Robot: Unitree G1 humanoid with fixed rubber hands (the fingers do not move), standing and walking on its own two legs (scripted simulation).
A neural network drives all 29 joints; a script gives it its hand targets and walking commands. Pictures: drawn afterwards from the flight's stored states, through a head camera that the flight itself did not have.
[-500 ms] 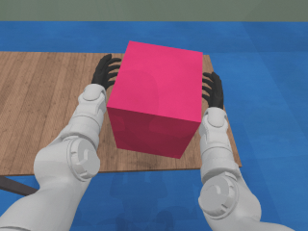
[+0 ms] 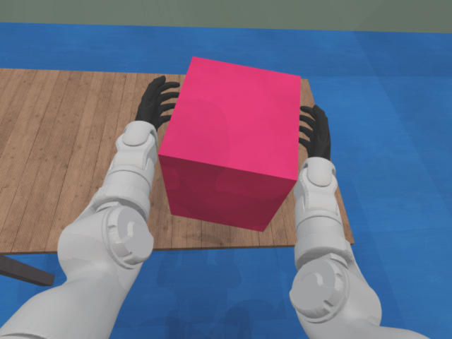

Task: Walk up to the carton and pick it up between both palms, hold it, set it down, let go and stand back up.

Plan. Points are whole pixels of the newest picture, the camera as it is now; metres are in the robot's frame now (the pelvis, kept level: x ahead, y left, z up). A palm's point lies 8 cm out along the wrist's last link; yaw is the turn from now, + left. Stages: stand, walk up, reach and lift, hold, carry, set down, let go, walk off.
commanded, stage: set down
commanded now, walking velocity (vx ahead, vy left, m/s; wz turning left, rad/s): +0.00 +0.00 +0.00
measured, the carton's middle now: (230, 151) +0.48 -0.01 -0.01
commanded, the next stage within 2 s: none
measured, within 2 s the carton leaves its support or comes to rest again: neither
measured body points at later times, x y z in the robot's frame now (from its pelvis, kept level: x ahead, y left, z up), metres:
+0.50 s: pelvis +0.00 +0.00 +0.00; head +0.11 +0.04 +0.43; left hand +0.50 +0.14 +0.06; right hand +0.43 -0.16 +0.07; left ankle -0.02 +0.09 -0.74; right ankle -0.03 -0.12 -0.74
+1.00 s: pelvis +0.00 +0.00 -0.01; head +0.10 +0.03 +0.43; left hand +0.51 +0.14 +0.05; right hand +0.44 -0.16 +0.05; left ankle -0.02 +0.09 -0.74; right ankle -0.03 -0.12 -0.74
